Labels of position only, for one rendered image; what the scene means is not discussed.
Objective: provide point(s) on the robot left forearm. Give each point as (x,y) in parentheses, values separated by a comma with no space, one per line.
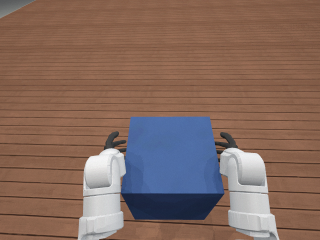
(102,215)

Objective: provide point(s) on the robot right forearm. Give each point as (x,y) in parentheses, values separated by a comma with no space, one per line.
(249,201)

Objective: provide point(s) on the carton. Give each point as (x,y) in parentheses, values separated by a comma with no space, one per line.
(172,168)

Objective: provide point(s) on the robot left hand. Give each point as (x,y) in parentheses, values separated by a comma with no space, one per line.
(109,144)

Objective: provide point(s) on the robot right hand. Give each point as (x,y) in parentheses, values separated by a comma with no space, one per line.
(231,143)

